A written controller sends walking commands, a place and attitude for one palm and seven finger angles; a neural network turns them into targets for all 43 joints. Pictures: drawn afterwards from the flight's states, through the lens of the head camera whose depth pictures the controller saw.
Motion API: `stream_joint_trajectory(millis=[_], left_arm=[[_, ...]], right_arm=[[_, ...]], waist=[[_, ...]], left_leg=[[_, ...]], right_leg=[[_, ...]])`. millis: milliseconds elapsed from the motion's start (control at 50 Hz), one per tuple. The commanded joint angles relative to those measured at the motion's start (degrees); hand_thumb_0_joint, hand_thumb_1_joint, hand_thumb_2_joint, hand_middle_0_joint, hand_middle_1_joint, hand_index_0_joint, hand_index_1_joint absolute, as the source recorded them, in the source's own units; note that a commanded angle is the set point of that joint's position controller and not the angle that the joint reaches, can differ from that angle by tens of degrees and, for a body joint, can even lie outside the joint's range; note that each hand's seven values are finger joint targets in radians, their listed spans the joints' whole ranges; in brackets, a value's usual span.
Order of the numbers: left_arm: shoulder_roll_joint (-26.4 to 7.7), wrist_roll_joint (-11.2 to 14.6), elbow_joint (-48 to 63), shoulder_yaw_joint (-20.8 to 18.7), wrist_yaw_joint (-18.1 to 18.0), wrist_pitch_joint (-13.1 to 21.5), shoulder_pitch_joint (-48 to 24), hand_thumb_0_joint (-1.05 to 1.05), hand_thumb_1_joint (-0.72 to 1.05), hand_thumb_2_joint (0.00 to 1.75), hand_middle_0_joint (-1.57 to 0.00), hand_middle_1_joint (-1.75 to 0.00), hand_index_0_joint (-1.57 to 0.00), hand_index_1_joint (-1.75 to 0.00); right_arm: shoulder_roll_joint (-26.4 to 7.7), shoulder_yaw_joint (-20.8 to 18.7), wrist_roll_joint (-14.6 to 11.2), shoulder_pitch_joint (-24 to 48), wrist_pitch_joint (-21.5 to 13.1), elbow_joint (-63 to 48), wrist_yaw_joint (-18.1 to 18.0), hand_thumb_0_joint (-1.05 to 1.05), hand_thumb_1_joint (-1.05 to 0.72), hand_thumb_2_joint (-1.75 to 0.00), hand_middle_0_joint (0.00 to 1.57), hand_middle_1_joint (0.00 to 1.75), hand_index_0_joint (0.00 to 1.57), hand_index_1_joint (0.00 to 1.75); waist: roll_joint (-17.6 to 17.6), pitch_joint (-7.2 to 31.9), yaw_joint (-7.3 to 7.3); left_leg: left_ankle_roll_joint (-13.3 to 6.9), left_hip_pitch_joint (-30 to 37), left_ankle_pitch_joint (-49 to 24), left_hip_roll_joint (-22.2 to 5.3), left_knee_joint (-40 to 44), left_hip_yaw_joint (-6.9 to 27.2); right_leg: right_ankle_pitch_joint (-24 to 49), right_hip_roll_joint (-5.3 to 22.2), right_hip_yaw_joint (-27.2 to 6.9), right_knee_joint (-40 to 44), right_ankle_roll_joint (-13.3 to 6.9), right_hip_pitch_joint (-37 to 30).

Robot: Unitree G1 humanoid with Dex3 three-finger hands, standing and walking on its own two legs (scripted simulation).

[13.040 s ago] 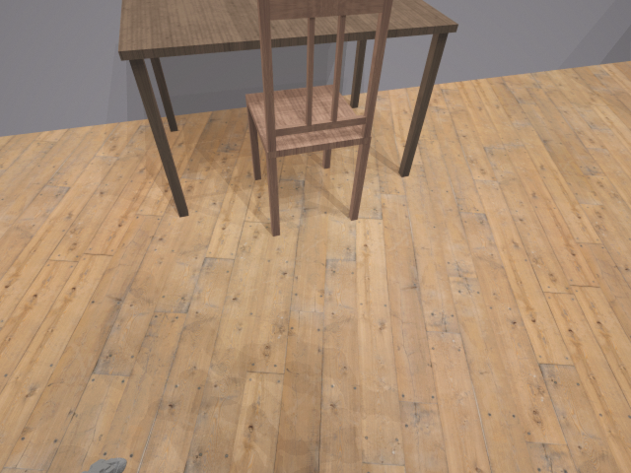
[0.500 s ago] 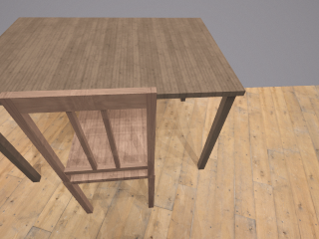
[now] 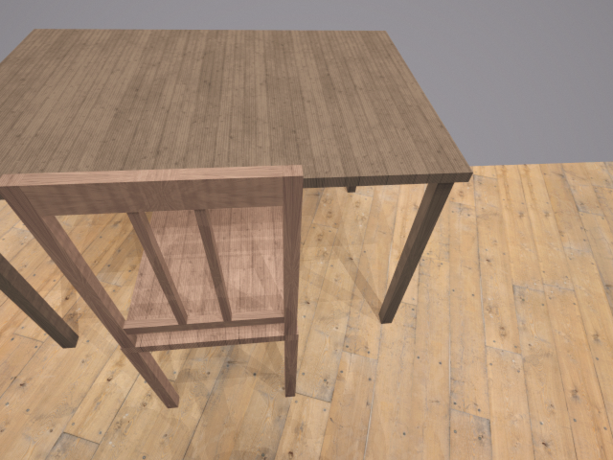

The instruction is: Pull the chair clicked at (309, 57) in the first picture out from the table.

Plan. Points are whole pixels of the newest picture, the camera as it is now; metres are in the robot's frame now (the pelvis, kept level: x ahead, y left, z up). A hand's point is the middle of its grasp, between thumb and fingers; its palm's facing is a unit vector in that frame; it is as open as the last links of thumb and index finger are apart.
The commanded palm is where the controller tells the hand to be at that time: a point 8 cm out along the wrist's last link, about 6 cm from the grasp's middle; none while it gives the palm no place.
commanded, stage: look again from close up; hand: left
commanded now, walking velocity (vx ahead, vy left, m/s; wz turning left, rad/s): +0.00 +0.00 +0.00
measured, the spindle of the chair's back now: (163, 274) +0.42 +0.28 -0.08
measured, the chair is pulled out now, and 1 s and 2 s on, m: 0.00 0.00 0.00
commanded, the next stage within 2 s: shuffle to correct the standing spot in 0.58 s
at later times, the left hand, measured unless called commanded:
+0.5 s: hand out of the picture -0.03 +0.15 -0.18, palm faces +0.02 -0.99 -0.15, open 7.4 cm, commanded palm none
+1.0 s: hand out of the picture -0.03 +0.14 -0.18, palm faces +0.06 -0.99 -0.13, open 7.4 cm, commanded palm none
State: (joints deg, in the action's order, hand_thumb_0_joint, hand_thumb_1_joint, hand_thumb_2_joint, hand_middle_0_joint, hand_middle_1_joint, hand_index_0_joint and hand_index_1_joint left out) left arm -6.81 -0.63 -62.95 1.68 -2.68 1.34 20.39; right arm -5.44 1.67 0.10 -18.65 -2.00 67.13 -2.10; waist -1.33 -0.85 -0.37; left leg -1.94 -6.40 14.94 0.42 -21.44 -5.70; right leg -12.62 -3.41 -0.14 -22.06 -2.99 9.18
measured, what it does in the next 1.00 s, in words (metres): stands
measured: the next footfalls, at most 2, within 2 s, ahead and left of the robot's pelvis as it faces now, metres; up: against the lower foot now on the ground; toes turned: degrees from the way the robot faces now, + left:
right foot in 1.90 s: +0.16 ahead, -0.41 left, +0.00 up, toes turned +9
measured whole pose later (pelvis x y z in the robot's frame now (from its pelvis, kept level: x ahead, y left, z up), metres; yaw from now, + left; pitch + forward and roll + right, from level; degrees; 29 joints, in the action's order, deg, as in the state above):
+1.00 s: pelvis +0.01 -0.01 +0.00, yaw +3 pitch +0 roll +1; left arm -7.1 -1.2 -63.0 1.0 -2.1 -0.2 21.2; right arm -4.3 1.0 0.5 -20.1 -1.2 68.2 -2.5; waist -2.8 0.3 -1.0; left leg -1.8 -6.9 15.7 1.7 -22.1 -2.9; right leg -15.8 -2.0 2.6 -25.2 -3.1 9.9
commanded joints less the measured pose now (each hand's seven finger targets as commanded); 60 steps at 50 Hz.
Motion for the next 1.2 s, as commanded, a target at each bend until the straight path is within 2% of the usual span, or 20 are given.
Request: stream_joint_trajectory(millis=[0, 120, 280, 420, 660, 720, 800, 860, 940, 1060, 1140, 1180], left_arm=[[-4.53, 0.24, 0.68, -0.75, -0.31, 0.73, 5.26, 0.0, 0.9, 0.9, -0.2, -0.3, -0.2, -0.3], [-4.54, 0.22, 0.69, -0.74, -0.32, 0.75, 5.16, 0.0, 0.9, 0.9, -0.2, -0.3, -0.2, -0.3], [-4.42, 0.18, 0.66, -0.72, -0.3, 0.53, 5.12, 0.0, 0.9, 0.9, -0.2, -0.3, -0.2, -0.3], [-4.53, 0.19, 0.6, -0.78, -0.29, 0.69, 5.24, 0.0, 0.9, 0.9, -0.2, -0.3, -0.2, -0.3], [-4.52, 0.18, 0.5, -0.73, -0.3, 0.61, 5.27, 0.0, 0.9, 0.9, -0.2, -0.3, -0.2, -0.3], [-3.85, 0.3, -0.07, -0.68, -0.15, 0.41, 5.65, 0.0, 0.9, 0.9, -0.2, -0.3, -0.2, -0.3], [-3.3, 0.05, -0.23, -0.76, 0.04, -0.21, 6.06, 0.0, 0.9, 0.9, -0.2, -0.3, -0.2, -0.3], [-3.3, -0.22, 0.07, -0.92, 0.29, -0.79, 6.35, 0.0, 0.9, 0.9, -0.2, -0.3, -0.2, -0.3], [-3.35, -0.44, 0.34, -1.09, 0.47, -1.22, 6.97, 0.0, 0.9, 0.9, -0.2, -0.3, -0.2, -0.3], [-3.17, -0.54, 0.92, -1.61, 0.29, -1.48, 7.91, 0.0, 0.9, 0.9, -0.2, -0.3, -0.2, -0.3], [-3.9, -0.52, 1.54, -2.09, 0.07, -1.75, 8.39, 0.0, 0.9, 0.9, -0.2, -0.3, -0.2, -0.3], [-4.3, -0.6, 1.77, -2.43, -0.12, -1.81, 8.96, 0.0, 0.9, 0.9, -0.2, -0.3, -0.2, -0.3]], right_arm=[[-4.96, -0.97, -0.07, -5.18, -0.36, -0.56, -0.39, 0.0, -0.9, -0.9, 0.2, 0.3, 0.2, 0.3], [-5.05, -0.99, -0.1, -5.42, -0.55, -0.48, -0.42, 0.0, -0.9, -0.9, 0.2, 0.3, 0.2, 0.3], [-4.96, -0.95, -0.08, -5.09, -0.41, -0.49, -0.42, 0.0, -0.9, -0.9, 0.2, 0.3, 0.2, 0.3], [-5.11, -0.98, -0.08, -5.32, -0.59, -0.65, -0.41, 0.0, -0.9, -0.9, 0.2, 0.3, 0.2, 0.3], [-5.06, -0.93, -0.09, -5.07, -0.57, -0.41, -0.44, 0.0, -0.9, -0.9, 0.2, 0.3, 0.2, 0.3], [-4.66, -0.86, -0.06, -5.35, -0.59, 0.0, -0.51, 0.0, -0.9, -0.9, 0.2, 0.3, 0.2, 0.3], [-5.07, -1.26, 0.07, -5.02, -0.17, 0.41, -0.6, 0.0, -0.9, -0.9, 0.2, 0.3, 0.2, 0.3], [-5.87, -1.69, 0.2, -5.07, 0.19, 0.47, -0.77, 0.0, -0.9, -0.9, 0.2, 0.3, 0.2, 0.3], [-6.19, -2.25, 0.3, -5.88, 0.69, 0.38, -1.08, 0.0, -0.9, -0.9, 0.2, 0.3, 0.2, 0.3], [-6.29, -2.99, 0.48, -6.75, 1.18, 0.46, -1.54, 0.0, -0.9, -0.9, 0.2, 0.3, 0.2, 0.3], [-5.8, -3.22, 0.41, -6.89, 1.7, 0.27, -1.75, 0.0, -0.9, -0.9, 0.2, 0.3, 0.2, 0.3], [-5.58, -3.24, 0.34, -7.03, 1.79, 0.23, -1.97, 0.0, -0.9, -0.9, 0.2, 0.3, 0.2, 0.3]], waist=[[1.81, -3.97, 0.19], [1.48, -2.9, 0.16], [1.88, -5.13, 0.28], [1.13, -2.95, 0.26], [1.73, -3.57, 0.25], [1.12, -2.8, -0.02], [1.0, -4.87, 0.0], [3.86, -6.31, 0.11], [4.4, -6.53, 0.03], [2.11, -4.56, -0.26], [0.02, -3.4, -0.26], [-1.63, -2.02, -0.23]], left_leg=[[-0.27, -0.54, -9.33, -7.11, 3.72, 7.62], [-0.36, 0.07, -10.8, -7.32, 3.81, 7.66], [-0.38, -0.94, -9.25, -7.3, 4.36, 7.83], [-0.51, 0.31, -10.95, -7.29, 3.98, 7.93], [-0.48, 0.26, -11.18, -7.39, 4.16, 7.88], [-0.66, 0.58, -9.96, -7.75, 4.25, 8.56], [-1.3, -1.26, -6.99, -8.97, 5.47, 10.7], [-2.15, -3.1, -5.6, -10.34, 7.06, 13.04], [-3.11, -3.92, -7.21, -11.19, 6.57, 14.62], [-2.87, -3.87, -13.86, -9.95, 1.59, 13.66], [-2.1, -6.17, -12.85, -8.16, -1.68, 11.67], [-1.26, -6.91, -13.26, -6.73, -4.46, 9.46]], right_leg=[[9.41, 8.05, -8.08, 3.82, 0.05, 3.45], [10.37, 8.17, -7.68, 3.29, 0.03, 2.9], [8.05, 7.99, -7.53, 3.57, 0.15, 4.29], [9.85, 8.21, -7.47, 3.24, 0.13, 3.22], [9.46, 8.11, -7.34, 3.23, 0.16, 3.6], [7.7, 7.65, -5.99, 2.89, 0.66, 2.94], [4.53, 7.06, -3.78, 1.84, 1.13, 4.05], [2.71, 6.46, -1.66, -0.01, 1.44, 4.78], [1.88, 6.01, -0.13, -1.32, 1.47, 5.28], [6.67, 6.39, 0.32, -1.53, 1.35, 3.99], [10.81, 7.1, -0.4, -0.56, 2.46, 1.07], [17.72, 8.15, -1.5, -0.38, 3.09, -1.35]])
